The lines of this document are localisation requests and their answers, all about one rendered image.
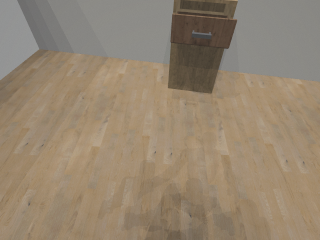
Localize cabinet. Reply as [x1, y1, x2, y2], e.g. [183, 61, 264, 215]
[168, 0, 238, 94]

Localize drawer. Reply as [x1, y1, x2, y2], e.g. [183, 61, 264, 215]
[170, 11, 237, 49]

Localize handle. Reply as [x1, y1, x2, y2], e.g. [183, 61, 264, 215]
[191, 30, 212, 39]

